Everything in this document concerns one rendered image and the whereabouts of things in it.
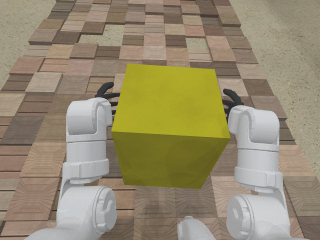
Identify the robot right upper arm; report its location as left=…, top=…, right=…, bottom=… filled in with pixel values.
left=226, top=193, right=310, bottom=240

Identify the robot left upper arm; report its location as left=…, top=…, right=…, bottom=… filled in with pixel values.
left=24, top=185, right=117, bottom=240

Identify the robot right forearm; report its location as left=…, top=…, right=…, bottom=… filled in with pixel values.
left=228, top=105, right=290, bottom=233

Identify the carton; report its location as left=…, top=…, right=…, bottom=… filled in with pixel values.
left=111, top=63, right=231, bottom=189

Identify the left robot hand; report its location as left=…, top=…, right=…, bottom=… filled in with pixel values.
left=94, top=82, right=120, bottom=123

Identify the robot left forearm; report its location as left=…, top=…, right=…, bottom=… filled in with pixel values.
left=56, top=97, right=113, bottom=223

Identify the robot right thigh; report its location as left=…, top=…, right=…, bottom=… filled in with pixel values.
left=177, top=219, right=216, bottom=240

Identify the right robot hand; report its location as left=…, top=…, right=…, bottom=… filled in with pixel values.
left=222, top=88, right=244, bottom=125

